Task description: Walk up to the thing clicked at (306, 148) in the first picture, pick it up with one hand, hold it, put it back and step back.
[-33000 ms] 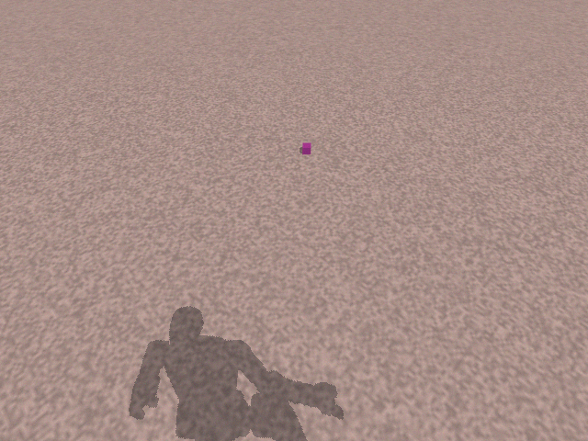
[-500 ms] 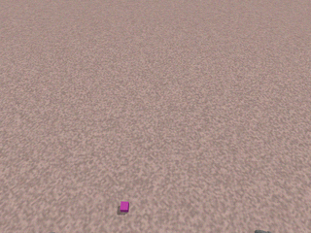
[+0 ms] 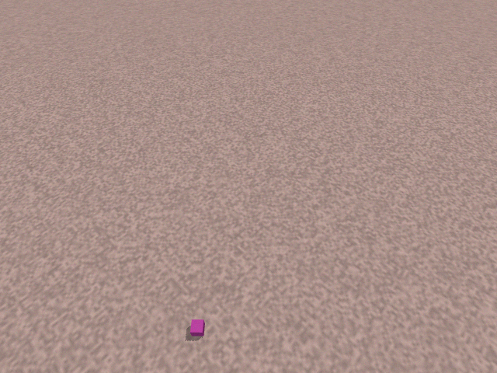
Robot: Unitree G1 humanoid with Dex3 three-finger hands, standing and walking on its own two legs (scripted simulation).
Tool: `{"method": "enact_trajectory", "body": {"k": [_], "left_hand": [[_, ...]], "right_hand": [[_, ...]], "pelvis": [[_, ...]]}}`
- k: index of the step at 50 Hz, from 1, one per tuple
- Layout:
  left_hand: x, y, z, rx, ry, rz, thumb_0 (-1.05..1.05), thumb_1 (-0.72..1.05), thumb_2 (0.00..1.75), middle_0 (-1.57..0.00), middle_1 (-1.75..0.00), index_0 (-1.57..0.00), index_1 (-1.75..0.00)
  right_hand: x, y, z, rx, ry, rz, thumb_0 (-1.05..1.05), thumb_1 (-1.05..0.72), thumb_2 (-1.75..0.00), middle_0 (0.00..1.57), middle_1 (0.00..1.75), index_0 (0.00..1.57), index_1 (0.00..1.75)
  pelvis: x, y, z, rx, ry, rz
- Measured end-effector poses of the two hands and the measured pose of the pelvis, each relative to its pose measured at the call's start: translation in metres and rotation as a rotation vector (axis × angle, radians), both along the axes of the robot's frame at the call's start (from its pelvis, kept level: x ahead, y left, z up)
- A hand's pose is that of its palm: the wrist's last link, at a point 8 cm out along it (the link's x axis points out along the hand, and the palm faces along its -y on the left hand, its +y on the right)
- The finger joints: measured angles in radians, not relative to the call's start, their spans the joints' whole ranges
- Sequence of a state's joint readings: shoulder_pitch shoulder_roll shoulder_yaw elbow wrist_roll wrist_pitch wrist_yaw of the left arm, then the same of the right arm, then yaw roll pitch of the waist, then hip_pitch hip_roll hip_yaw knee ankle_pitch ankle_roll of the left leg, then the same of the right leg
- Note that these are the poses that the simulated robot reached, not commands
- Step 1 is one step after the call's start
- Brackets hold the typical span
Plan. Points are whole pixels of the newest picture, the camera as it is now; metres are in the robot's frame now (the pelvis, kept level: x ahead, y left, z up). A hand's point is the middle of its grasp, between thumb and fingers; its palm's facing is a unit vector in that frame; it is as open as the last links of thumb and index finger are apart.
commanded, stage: stand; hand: left
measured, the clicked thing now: (197, 327) +0.43 +0.20 -0.76
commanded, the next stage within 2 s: none
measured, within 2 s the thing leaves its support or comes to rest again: neither
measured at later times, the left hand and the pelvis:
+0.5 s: hand out of the picture +0.08 +0.25 -0.16, palm faces -0.03 -0.94 -0.35, open 7.3 cm; pelvis +0.01 -0.01 +0.00, yaw +0 degrees
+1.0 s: hand out of the picture +0.10 +0.25 -0.16, palm faces -0.02 -0.94 -0.35, open 7.3 cm; pelvis +0.02 -0.01 +0.00, yaw +0 degrees
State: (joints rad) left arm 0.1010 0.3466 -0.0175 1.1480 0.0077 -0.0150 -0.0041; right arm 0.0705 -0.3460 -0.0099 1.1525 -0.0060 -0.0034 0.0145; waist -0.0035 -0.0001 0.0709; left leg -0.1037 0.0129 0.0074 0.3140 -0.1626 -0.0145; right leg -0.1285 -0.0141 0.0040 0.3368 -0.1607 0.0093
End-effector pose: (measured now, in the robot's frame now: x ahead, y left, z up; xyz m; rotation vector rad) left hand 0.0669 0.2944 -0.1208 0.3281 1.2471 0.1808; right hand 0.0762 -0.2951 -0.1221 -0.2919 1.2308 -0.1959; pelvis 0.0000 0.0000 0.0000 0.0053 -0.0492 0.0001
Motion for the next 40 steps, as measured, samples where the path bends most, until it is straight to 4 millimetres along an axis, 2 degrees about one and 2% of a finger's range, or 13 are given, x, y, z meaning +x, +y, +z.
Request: {"method": "enact_trajectory", "body": {"k": [11, 20, 40], "left_hand": [[-0.001, -0.004, 0.001, 0.003, -0.002, 0.008, 0.01, 0.91, 0.89, -0.21, -0.3, -0.2, -0.3], [0.005, -0.002, 0.002, 0.006, 0.001, 0.011, 0.01, 0.91, 0.89, -0.21, -0.3, -0.2, -0.3], [0.028, -0.004, 0.004, 0.005, -0.026, 0.012, 0.01, 0.91, 0.89, -0.21, -0.3, -0.2, -0.3]], "right_hand": [[-0.005, -0.006, -0.001, -0.004, 0.012, 0.002, 0.01, -0.9, -0.9, 0.2, 0.3, 0.2, 0.3], [-0.006, -0.007, -0.002, -0.005, 0.033, 0.0, 0.01, -0.9, -0.9, 0.2, 0.3, 0.2, 0.3], [0.02, -0.005, 0.0, -0.008, -0.002, 0.017, 0.01, -0.9, -0.9, 0.2, 0.3, 0.2, 0.3]], "pelvis": [[0.001, -0.005, 0.0, -0.003, 0.011, 0.003], [0.007, -0.005, 0.0, -0.004, 0.018, 0.003], [0.021, -0.006, 0.001, -0.002, 0.023, 0.005]]}}
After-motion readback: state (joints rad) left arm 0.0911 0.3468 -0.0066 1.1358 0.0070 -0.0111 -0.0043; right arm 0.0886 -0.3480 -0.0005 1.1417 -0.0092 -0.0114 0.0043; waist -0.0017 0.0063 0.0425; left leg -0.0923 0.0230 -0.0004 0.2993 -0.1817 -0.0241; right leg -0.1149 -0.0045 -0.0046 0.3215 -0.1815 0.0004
